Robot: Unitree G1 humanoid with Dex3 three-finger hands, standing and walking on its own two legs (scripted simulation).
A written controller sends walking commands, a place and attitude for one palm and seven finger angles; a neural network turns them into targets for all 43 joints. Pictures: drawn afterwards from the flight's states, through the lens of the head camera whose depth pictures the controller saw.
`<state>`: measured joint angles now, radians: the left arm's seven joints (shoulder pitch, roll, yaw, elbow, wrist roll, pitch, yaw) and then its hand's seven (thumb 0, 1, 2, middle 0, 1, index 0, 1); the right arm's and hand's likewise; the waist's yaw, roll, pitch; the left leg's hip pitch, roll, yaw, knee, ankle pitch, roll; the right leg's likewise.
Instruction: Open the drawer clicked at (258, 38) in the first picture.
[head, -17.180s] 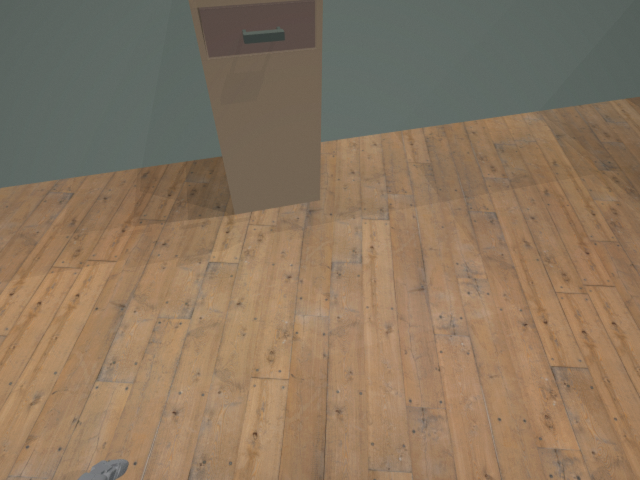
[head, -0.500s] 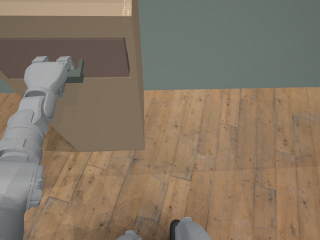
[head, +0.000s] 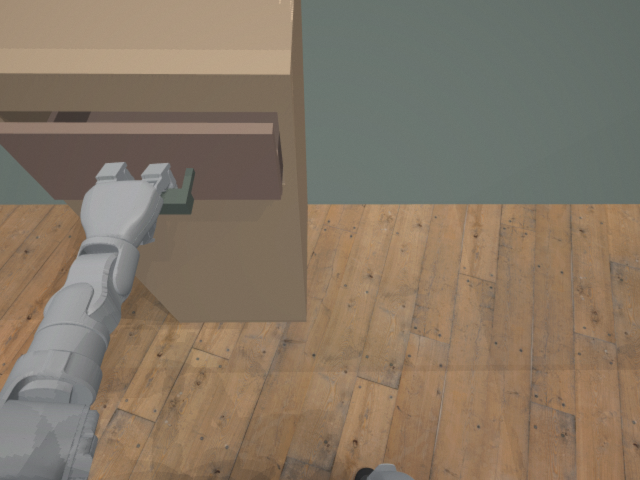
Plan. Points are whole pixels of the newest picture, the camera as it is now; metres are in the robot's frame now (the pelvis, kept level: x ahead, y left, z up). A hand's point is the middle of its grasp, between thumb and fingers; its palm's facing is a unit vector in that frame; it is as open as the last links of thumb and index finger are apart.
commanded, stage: pull the drawer open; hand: left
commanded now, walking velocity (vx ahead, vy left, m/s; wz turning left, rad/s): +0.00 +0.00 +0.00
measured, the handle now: (147, 188) +0.48 +0.25 +0.03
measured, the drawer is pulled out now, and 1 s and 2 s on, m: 0.03 0.10 0.19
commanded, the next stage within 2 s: none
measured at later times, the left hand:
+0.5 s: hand (133, 271) +0.37 +0.25 +0.01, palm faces -0.01 -0.06 -1.00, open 5.8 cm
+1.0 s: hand (131, 270) +0.37 +0.25 +0.01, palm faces -0.06 -0.02 -1.00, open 5.8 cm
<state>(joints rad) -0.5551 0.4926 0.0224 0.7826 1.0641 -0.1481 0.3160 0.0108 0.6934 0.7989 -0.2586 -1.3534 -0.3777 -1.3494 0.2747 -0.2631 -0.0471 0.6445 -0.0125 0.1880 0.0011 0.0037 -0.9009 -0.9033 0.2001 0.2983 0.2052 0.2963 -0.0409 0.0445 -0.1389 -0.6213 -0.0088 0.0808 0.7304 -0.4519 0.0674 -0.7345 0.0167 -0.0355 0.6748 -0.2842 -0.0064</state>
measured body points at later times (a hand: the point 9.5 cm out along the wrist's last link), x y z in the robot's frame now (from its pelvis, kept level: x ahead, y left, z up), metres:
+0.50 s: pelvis +0.01 +0.00 +0.01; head +0.09 -0.01 +0.45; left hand +0.36 +0.25 +0.06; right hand +0.13 -0.26 -0.12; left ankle -0.07 +0.07 -0.71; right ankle +0.01 -0.12 -0.71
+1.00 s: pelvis -0.04 -0.03 -0.01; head +0.05 -0.04 +0.44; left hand +0.36 +0.25 +0.06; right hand +0.04 -0.30 -0.14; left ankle -0.08 +0.07 -0.71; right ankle +0.01 -0.12 -0.71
